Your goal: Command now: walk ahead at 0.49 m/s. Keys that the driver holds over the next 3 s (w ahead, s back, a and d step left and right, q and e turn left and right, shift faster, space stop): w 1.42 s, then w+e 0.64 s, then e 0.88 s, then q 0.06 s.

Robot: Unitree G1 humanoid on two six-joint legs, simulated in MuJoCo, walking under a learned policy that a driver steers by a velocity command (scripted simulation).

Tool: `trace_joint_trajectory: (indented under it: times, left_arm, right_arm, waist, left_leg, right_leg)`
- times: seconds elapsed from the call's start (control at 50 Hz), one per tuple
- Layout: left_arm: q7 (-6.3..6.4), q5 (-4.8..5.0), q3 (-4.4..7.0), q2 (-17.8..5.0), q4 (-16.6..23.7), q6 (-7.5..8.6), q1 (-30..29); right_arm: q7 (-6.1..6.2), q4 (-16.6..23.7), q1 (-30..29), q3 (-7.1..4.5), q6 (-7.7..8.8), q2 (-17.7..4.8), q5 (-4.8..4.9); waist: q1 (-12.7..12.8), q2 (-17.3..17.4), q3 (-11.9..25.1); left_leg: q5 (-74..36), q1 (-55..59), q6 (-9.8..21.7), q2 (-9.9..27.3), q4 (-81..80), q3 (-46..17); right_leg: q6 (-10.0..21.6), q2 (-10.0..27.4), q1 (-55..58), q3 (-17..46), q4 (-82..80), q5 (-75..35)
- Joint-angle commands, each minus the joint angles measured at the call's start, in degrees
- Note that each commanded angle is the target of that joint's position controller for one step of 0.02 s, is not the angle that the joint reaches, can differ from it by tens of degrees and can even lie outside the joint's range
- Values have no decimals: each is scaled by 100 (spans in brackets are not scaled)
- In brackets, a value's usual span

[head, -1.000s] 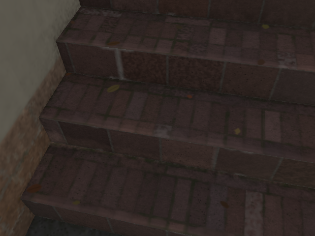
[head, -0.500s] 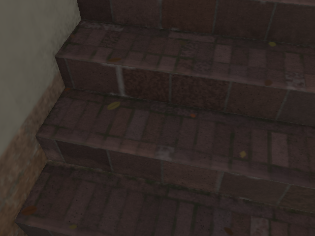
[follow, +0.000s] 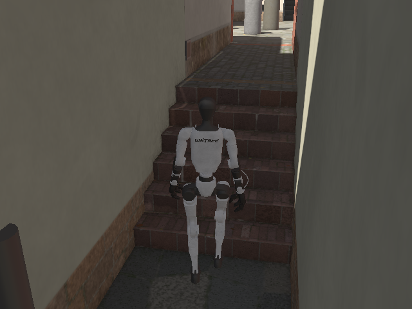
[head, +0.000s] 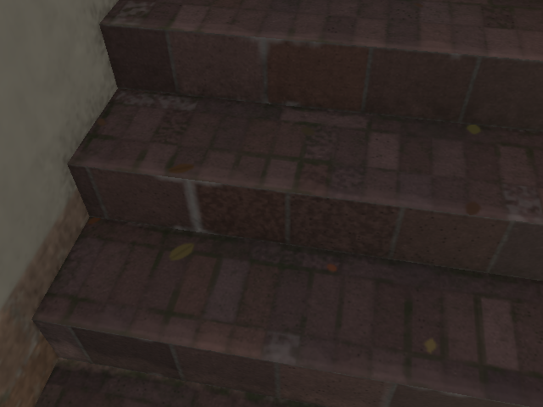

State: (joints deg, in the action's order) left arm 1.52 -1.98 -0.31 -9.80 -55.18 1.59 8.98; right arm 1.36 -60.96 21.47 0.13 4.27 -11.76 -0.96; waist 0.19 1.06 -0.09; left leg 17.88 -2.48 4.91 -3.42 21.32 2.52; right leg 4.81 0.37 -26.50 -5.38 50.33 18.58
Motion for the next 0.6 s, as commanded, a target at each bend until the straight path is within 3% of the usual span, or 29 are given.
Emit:
trace_joint_trajectory:
  times: [0.02,0.04,0.06,0.08,0.1,0.12,0.14,0.16,0.18,0.2,0.22,0.26,0.28,0.3,0.34,0.38,0.4,0.42,0.44,0.46,0.48,0.5,0.52,0.54,0.56,0.58,0.6]
  left_arm:
    - [168,94,147,-387,-210,144,1654]
    - [181,76,182,-425,-495,200,2321]
    - [167,50,268,-924,-638,208,2545]
    - [69,-6,172,-789,-601,276,2122]
    - [68,61,284,-1092,-408,200,1782]
    - [12,106,208,-674,-331,150,1315]
    - [-37,100,108,-396,-376,161,1262]
    - [-66,64,41,-267,-495,182,1444]
    - [-72,61,30,-330,-627,254,1676]
    - [-103,36,36,-346,-826,317,2095]
    - [-131,73,27,-399,-886,381,2187]
    - [-165,86,-38,-372,-848,460,1963]
    - [-169,97,-64,-377,-898,490,2067]
    - [-145,168,-89,-360,-952,530,2174]
    - [-53,235,-113,-406,-1002,521,2215]
    - [102,318,-108,-519,-1161,404,2429]
    - [193,392,-62,-593,-1035,324,2345]
    - [212,341,-41,-629,-988,261,2363]
    - [203,312,-36,-783,-799,283,2431]
    - [152,260,85,-1225,-675,321,2361]
    - [37,358,266,-1608,-549,362,2025]
    - [-104,453,320,-1483,-324,496,2074]
    - [-352,335,350,-1286,-32,561,1780]
    - [-518,-42,436,-891,98,570,1253]
    - [-488,-258,386,-471,474,512,1092]
    - [-369,-245,251,-1,834,451,818]
    - [-254,-211,151,239,1085,436,552]
  right_arm:
    - [30,526,-907,-210,32,-998,131]
    - [-1,675,-1292,-214,28,-885,205]
    - [-57,903,-1388,-81,78,-257,154]
    - [-1,664,-361,16,6,266,27]
    - [-9,635,99,-39,-61,39,-40]
    - [-23,788,-421,-119,-85,-316,-174]
    - [-62,973,-883,-124,-121,-269,-221]
    - [-130,1195,-1197,-31,-190,-42,-204]
    - [-191,1456,-1457,28,-269,115,-205]
    - [-133,1608,-1667,115,-354,415,-146]
    - [-75,1888,-1885,175,-390,494,-130]
    - [-26,2389,-2386,234,-416,448,-108]
    - [6,2544,-2576,255,-436,476,-108]
    - [43,2783,-2750,288,-471,436,-106]
    - [44,3201,-3123,385,-485,420,-108]
    - [12,3527,-3238,444,-495,440,-133]
    - [-51,3564,-3280,588,-496,636,-94]
    - [-60,3521,-3248,608,-516,720,-20]
    - [-51,3077,-2442,485,-517,635,38]
    - [-31,2700,-1322,312,-511,335,70]
    - [-54,2470,-337,193,-449,94,26]
    - [4,2162,4,33,-395,-231,-41]
    - [115,1839,439,-220,-548,-896,-190]
    - [163,1634,89,-393,-678,-1189,-122]
    - [115,1535,-691,-398,-568,-1052,35]
    - [90,1215,-935,-304,-447,-619,27]
    - [36,833,-746,-184,-279,-57,-79]
  waist:
    - [1025,360,378]
    - [1258,92,274]
    - [1009,-1544,131]
    - [111,-711,-18]
    - [-11,-1133,286]
    - [-119,-559,-395]
    - [-86,-290,-781]
    - [-72,-236,-950]
    - [-89,-139,-942]
    - [45,-306,-762]
    - [-24,-194,-732]
    - [-129,-105,-812]
    - [-52,-359,-804]
    - [-58,-512,-762]
    - [-71,-337,-770]
    - [-14,-443,-641]
    - [111,-264,-329]
    - [170,-330,-95]
    - [-105,-551,812]
    - [-578,-1019,1607]
    - [-1125,-1585,2308]
    - [-1095,-1056,2637]
    - [-1238,438,2524]
    - [-1104,1308,2085]
    - [-496,623,1209]
    - [-83,-97,119]
    - [60,-529,-391]
  left_leg:
    - [-6901,-278,728,1268,2054,-432]
    - [-5730,-855,515,879,3288,-331]
    - [-153,-2821,84,-171,5746,-18]
    - [373,-3651,155,-254,7038,-1078]
    - [467,-3860,85,-233,7523,-890]
    - [489,-4571,29,32,8243,-597]
    - [426,-5230,63,76,8742,-583]
    - [337,-5774,52,82,9277,-609]
    - [202,-6059,71,107,9454,-666]
    - [535,-6600,151,-57,10744,-440]
    - [684,-7042,220,30,10915,-606]
    - [570,-7077,225,123,10459,-449]
    - [728,-7445,207,86,10843,-315]
    - [869,-7582,172,228,10667,-215]
    - [863,-7341,18,564,9227,323]
    - [856,-6737,-50,758,7831,494]
    - [1102,-5266,-54,727,6167,770]
    - [1166,-4271,-40,516,5152,927]
    - [1486,-3031,3,-161,5217,1346]
    - [1299,-2441,145,-412,5122,1341]
    - [1110,-1687,412,-387,4400,844]
    - [1587,-666,775,101,3764,-669]
    - [3618,-279,1342,1226,1454,-3773]
    - [4832,-663,1789,1802,-710,-6229]
    - [4676,-1446,1431,1979,-939,-6125]
    - [4274,-2328,1109,1932,-523,-5036]
    - [3127,-2749,853,1779,-156,-3894]
  right_leg:
    - [227,-303,1843,-216,-2358,-1227]
    - [229,-277,2508,-98,-3477,-2015]
    - [549,1325,3517,1952,-3430,-4484]
    - [613,1720,3327,2418,-2746,-6519]
    - [1289,2136,2867,2913,-3329,-3447]
    - [1356,1927,2353,2874,-3832,-732]
    - [1212,1685,2004,2725,-4017,684]
    - [968,1483,1810,2410,-4001,679]
    - [815,1404,1666,2090,-3915,349]
    - [884,1437,1749,2049,-3883,219]
    - [768,1436,1801,1942,-3835,501]
    - [559,1248,1216,1554,-4066,424]
    - [632,1242,1329,1590,-4109,347]
    - [646,1219,1455,1515,-4236,341]
    - [599,914,1386,1213,-4551,-17]
    - [759,871,1795,1186,-4947,-1401]
    - [840,922,1523,933,-5488,-2716]
    - [833,891,1717,739,-5397,-3989]
    - [899,1105,2111,417,-4410,-8339]
    - [872,1417,2862,377,-3152,-10718]
    - [821,1586,3203,213,-1826,-11469]
    - [694,1239,1986,328,-621,-10186]
    - [440,320,490,436,1305,-6953]
    - [293,-617,-559,1010,4096,-1593]
    - [214,-480,-1468,1747,5934,-1365]
    - [250,-273,-2120,1409,6416,-1292]
    - [331,-217,-2575,1318,6601,-1119]
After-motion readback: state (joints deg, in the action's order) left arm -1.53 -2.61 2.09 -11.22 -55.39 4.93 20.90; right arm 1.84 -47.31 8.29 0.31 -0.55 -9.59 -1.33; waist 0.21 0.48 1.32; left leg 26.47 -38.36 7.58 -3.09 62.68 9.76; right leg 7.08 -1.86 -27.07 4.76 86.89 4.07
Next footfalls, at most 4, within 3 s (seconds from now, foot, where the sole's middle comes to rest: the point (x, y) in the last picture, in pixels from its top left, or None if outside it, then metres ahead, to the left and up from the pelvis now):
0.04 right None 0.07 -0.08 -0.78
0.48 left None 0.32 0.09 -0.61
1.00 right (340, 319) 0.57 -0.09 -0.44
1.50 left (223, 139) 0.92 0.15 -0.26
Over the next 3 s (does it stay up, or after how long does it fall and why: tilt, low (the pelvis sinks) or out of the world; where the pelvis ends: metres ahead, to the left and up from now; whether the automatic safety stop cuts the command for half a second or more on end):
stays up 1.25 -0.06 0.69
